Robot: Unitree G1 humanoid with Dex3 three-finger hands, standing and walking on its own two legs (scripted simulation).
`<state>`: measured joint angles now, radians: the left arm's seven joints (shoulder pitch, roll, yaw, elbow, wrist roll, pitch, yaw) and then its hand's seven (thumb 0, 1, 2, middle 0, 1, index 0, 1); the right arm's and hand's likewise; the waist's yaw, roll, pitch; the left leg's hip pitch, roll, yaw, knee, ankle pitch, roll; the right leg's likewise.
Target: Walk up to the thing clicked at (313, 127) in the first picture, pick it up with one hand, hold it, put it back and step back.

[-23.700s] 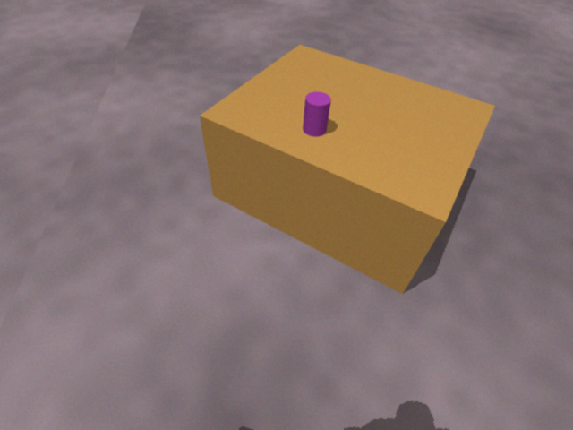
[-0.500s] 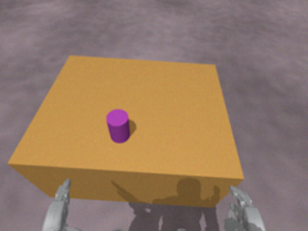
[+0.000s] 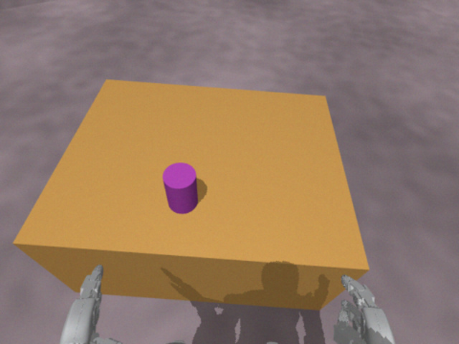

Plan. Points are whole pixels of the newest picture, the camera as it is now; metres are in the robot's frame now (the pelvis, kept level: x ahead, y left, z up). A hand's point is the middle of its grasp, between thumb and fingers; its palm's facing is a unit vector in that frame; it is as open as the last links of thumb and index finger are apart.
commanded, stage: home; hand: left
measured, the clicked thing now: (181, 189) +0.55 +0.14 -0.21
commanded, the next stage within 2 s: stand in 0.96 s
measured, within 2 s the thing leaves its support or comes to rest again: neither
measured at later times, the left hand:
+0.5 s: hand (120, 319) +0.18 +0.18 -0.05, palm faces +0.12 -0.96 -0.24, open 17.4 cm
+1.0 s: hand (122, 328) +0.17 +0.18 -0.06, palm faces +0.12 -0.95 -0.28, open 17.5 cm
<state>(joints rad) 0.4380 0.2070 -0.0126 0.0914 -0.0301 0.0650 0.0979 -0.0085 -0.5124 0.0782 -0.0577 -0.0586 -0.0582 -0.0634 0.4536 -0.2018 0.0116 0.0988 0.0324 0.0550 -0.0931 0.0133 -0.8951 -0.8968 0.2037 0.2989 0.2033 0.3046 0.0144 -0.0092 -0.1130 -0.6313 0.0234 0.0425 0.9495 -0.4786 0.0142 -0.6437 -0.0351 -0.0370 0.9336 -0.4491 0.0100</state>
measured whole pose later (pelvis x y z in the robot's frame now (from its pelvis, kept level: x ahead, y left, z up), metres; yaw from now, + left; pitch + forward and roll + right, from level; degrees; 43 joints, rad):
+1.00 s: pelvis +0.00 -0.01 +0.00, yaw +1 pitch +7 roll -2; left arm 0.46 0.21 -0.02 0.03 -0.01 0.21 0.14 -0.01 -0.56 0.05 -0.05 -0.05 -0.05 -0.05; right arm 0.29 -0.20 0.02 0.50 0.02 -0.10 -0.15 0.01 -0.90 -0.90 0.20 0.30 0.20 0.30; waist -0.02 0.03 -0.10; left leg -0.60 0.04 0.00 0.95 -0.48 0.00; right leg -0.58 -0.01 -0.08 0.90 -0.44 -0.01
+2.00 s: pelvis -0.01 +0.00 +0.06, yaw +1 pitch -4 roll +0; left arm 0.15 0.32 0.00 1.15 0.02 -0.01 0.01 0.01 0.90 0.90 -0.20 -0.30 -0.20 -0.30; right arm 0.16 -0.31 -0.01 1.13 -0.03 -0.01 0.00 0.01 -0.90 -0.89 0.20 0.30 0.20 0.30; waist 0.01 0.01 0.04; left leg -0.10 -0.01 0.03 0.36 -0.18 0.01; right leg -0.12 -0.04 -0.06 0.37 -0.18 0.01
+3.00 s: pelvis +0.01 -0.03 +0.06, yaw +0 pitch -2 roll +0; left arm 0.09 0.33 0.01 1.17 0.01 -0.01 0.00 0.01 0.90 0.90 -0.20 -0.30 -0.20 -0.30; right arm 0.12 -0.34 0.00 1.16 -0.02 -0.01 0.00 0.00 -0.90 -0.89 0.20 0.30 0.20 0.30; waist 0.00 0.02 0.05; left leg -0.07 0.04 0.04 0.30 -0.18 -0.03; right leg -0.10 0.01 -0.05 0.31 -0.17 -0.02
